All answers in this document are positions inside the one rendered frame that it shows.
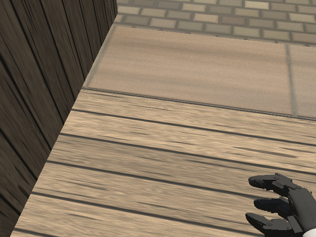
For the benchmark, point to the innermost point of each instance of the robot right hand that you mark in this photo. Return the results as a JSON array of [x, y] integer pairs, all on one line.
[[298, 211]]

